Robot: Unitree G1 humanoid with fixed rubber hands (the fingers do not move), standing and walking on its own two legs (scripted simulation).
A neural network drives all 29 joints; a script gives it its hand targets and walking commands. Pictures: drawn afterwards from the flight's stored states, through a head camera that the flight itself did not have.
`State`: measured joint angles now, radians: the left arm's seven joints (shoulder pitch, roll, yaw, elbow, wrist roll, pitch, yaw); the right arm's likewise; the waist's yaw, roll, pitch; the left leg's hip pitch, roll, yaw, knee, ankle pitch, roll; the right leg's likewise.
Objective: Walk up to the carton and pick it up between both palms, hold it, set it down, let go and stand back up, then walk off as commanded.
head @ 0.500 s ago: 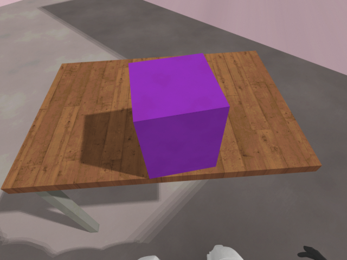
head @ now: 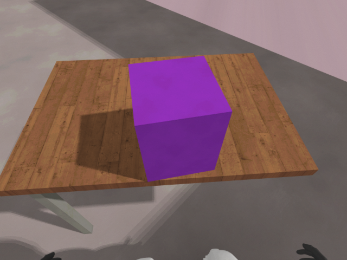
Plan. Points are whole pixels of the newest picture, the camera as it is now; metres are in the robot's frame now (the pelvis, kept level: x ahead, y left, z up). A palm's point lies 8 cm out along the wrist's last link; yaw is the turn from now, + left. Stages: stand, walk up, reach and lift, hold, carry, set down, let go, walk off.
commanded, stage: walk up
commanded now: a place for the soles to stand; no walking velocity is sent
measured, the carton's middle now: (174, 121) +0.46 +0.00 +0.04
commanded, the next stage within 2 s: reach and lift in 1.04 s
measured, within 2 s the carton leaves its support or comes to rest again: neither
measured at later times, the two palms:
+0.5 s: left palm out of the picture +0.10 +0.31 -0.08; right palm out of the picture +0.10 -0.34 -0.09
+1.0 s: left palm out of the picture +0.11 +0.32 -0.08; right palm out of the picture +0.09 -0.33 -0.08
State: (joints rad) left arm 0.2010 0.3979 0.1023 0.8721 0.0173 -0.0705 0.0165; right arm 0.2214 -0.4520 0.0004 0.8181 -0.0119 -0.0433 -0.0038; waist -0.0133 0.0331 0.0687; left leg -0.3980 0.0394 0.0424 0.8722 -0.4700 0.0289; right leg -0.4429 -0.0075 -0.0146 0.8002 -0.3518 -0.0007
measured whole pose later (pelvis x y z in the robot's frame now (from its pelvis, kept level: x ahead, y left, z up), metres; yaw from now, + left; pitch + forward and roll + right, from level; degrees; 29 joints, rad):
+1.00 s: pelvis +0.01 +0.00 +0.01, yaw +0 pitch -2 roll -1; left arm 0.20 0.39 0.10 0.87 0.02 -0.05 0.01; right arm 0.27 -0.44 0.00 0.82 -0.02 -0.06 0.00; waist -0.01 0.02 0.06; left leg -0.39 0.03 0.02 0.81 -0.40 0.02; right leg -0.42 -0.02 -0.01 0.81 -0.46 -0.02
